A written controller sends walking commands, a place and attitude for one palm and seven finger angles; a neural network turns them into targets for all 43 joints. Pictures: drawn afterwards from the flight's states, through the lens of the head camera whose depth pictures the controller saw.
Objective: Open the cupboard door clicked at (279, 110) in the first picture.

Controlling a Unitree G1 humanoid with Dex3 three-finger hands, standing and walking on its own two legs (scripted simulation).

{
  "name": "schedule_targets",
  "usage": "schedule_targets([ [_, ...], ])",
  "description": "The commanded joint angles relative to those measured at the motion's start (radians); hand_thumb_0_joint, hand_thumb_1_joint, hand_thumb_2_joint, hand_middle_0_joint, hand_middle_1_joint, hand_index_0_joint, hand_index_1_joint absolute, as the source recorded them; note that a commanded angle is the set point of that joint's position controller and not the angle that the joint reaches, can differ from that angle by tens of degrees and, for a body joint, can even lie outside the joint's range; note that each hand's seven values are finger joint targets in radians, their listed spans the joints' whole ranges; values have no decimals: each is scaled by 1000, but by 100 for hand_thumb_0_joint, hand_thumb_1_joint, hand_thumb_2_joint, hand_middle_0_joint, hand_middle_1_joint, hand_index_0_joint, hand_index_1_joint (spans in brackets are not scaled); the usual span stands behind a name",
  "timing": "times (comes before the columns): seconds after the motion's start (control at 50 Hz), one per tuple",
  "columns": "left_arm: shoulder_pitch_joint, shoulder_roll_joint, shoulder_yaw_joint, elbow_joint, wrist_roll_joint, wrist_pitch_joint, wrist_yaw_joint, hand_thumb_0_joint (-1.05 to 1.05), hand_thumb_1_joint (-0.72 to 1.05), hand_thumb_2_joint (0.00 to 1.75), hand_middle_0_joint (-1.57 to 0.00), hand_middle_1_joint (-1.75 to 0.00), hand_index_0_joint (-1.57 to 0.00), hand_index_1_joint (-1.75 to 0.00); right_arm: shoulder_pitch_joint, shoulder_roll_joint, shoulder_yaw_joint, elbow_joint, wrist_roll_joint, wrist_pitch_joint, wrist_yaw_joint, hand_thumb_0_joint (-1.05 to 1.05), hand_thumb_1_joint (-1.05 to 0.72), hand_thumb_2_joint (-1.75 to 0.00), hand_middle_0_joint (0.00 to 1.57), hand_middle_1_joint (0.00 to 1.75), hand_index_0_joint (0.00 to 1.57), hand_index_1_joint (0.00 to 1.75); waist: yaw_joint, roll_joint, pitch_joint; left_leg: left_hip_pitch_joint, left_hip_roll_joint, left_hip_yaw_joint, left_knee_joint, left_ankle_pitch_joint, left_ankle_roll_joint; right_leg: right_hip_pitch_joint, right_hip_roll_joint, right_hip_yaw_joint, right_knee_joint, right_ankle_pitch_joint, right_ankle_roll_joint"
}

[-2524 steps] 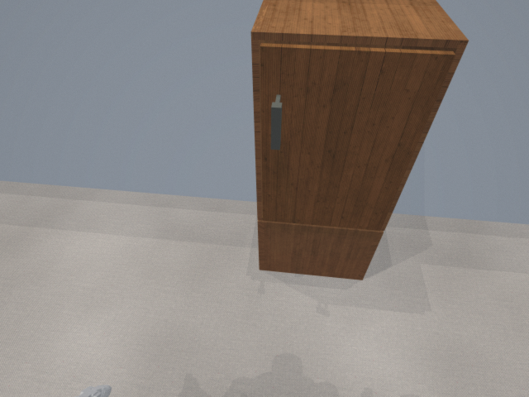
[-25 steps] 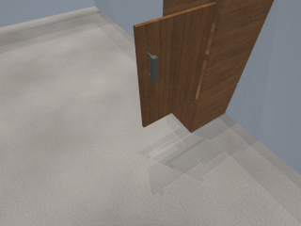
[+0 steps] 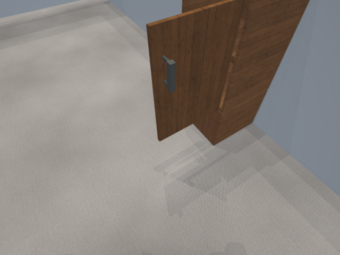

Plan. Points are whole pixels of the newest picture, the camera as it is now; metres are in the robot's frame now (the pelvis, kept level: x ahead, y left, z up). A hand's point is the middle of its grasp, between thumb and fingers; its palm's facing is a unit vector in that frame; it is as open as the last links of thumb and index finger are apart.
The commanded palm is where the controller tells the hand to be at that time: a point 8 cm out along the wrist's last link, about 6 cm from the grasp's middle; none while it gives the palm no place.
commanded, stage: look to check the result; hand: left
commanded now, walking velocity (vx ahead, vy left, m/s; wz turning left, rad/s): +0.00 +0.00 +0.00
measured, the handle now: (168, 73) +0.68 +0.04 +0.02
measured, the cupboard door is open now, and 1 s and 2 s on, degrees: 91 91 91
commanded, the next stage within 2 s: stand and wait in 0.24 s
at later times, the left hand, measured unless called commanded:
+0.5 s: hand out of the picture +0.11 +0.24 -0.15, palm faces -0.03 -0.94 -0.34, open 7.4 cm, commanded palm none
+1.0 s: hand out of the picture +0.11 +0.24 -0.16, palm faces -0.03 -0.94 -0.34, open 7.4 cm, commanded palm none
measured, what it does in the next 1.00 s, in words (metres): stands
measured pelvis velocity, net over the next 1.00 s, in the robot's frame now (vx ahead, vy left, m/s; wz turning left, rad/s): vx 0.03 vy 0.00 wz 0.00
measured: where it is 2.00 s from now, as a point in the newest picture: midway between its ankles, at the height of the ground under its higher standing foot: outside the picture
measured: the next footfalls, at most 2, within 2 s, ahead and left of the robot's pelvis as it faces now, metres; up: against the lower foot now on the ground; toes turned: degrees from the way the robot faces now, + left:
none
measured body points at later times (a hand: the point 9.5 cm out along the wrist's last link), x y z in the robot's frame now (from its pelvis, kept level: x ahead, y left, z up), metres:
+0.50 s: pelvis +0.02 +0.00 +0.00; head +0.05 -0.01 +0.45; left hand +0.11 +0.29 -0.13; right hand +0.10 -0.30 -0.14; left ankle +0.02 +0.12 -0.75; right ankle +0.01 -0.14 -0.75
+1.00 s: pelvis +0.03 +0.00 +0.00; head +0.05 -0.01 +0.45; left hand +0.11 +0.29 -0.13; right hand +0.10 -0.30 -0.14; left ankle +0.02 +0.12 -0.75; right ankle +0.01 -0.14 -0.75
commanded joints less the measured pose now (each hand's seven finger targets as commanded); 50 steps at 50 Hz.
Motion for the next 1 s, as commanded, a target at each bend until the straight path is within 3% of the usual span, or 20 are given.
schedule_targets([
  [0.0, -28, 212, 34, -59, 1, -26, 9, 0, 90, 90, -20, -30, -20, -30, -32, -188, -36, -56, 2, -15, -16, 0, -90, -90, 20, 30, 20, 30, 2, -36, -118, 64, 100, -70, -53, 87, 23, 1, -91, 73, -82, 69, -51],
  [0.18, -31, 215, 31, -58, 0, -27, 10, 0, 90, 90, -20, -30, -20, -30, -43, -201, -33, -56, 0, -20, -18, 0, -90, -90, 20, 30, 20, 30, 1, -19, -152, 89, 108, -70, -57, 143, 21, 38, -94, 67, -69, 138, -48],
  [0.3, -29, 216, 33, -60, 2, -27, 10, 0, 90, 90, -20, -30, -20, -30, -52, -202, -34, -59, 3, -18, -18, 0, -90, -90, 20, 30, 20, 30, 4, -38, -121, 88, 107, -67, -63, 134, 22, 25, -94, 64, -82, 135, -48],
  [0.5, -26, 219, 34, -64, 1, -31, 12, 0, 90, 90, -20, -30, -20, -30, -51, -205, -32, -62, 3, -22, -20, 0, -90, -90, 20, 30, 20, 30, 5, -33, -145, 109, 109, -61, -57, 192, 20, 55, -98, 63, -76, 213, -50],
  [0.84, -26, 217, 31, -63, -1, -28, 9, 0, 90, 90, -20, -30, -20, -30, -43, -203, -32, -56, 3, -23, -21, 0, -90, -90, 20, 30, 20, 30, 4, -27, -118, 102, 109, -62, -74, 167, 17, 55, -98, 63, -91, 179, -49],
  [0.98, -22, 219, 30, -63, -1, -29, 9, 0, 90, 90, -20, -30, -20, -30, -39, -205, -33, -56, 4, -24, -22, 0, -90, -90, 20, 30, 20, 30, 4, -34, -138, 115, 113, -61, -72, 176, 17, 64, -98, 62, -89, 189, -48],
])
